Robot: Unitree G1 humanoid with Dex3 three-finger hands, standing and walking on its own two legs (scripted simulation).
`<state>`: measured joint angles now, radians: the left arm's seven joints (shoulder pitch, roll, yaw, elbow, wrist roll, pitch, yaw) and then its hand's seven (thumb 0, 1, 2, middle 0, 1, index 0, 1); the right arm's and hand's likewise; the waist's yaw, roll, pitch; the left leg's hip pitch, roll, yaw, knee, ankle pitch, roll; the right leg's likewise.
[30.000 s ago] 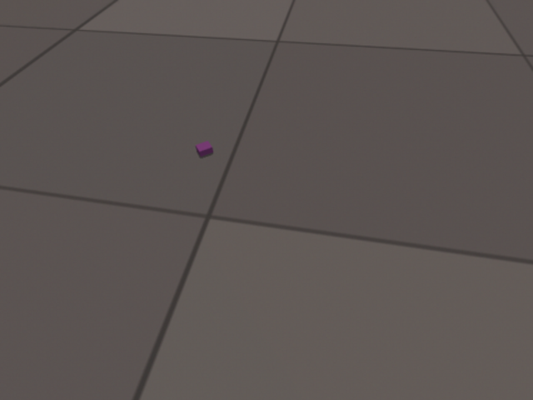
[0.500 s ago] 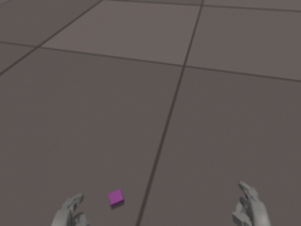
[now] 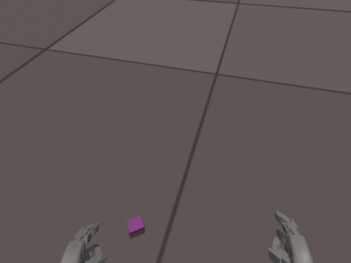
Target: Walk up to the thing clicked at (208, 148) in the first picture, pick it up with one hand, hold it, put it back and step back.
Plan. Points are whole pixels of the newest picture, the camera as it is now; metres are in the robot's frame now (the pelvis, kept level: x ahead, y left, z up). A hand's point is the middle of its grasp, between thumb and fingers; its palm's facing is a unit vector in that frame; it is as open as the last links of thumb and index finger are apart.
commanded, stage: home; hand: left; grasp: from above
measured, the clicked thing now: (135, 224) +0.45 +0.24 -0.69
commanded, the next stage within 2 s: stand in 1.42 s
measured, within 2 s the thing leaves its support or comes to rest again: neither
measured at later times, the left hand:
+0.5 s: hand (104, 258) +0.17 +0.18 -0.04, palm faces +0.05 -0.98 -0.21, open 7.4 cm
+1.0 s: hand (104, 255) +0.18 +0.18 -0.04, palm faces +0.05 -0.98 -0.20, open 7.4 cm
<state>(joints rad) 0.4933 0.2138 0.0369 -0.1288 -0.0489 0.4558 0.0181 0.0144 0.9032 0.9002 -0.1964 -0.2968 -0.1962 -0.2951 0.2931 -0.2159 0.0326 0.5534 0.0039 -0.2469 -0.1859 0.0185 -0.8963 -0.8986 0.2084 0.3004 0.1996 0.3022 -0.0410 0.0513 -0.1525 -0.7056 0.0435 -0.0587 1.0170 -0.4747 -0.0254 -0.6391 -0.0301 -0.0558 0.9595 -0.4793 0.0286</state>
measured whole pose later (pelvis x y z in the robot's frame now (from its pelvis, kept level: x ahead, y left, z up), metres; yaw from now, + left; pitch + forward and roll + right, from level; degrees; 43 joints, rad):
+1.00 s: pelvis +0.01 +0.00 +0.00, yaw +0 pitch +10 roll -3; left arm 0.49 0.22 0.03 -0.13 -0.05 0.45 0.02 0.01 0.90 0.90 -0.20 -0.30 -0.20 -0.30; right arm 0.29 -0.22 0.02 0.55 0.00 -0.24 -0.18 0.02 -0.90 -0.90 0.21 0.30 0.20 0.30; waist -0.04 0.05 -0.16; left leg -0.70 0.05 -0.06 1.02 -0.50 -0.03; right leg -0.63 -0.03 -0.05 0.96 -0.50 0.03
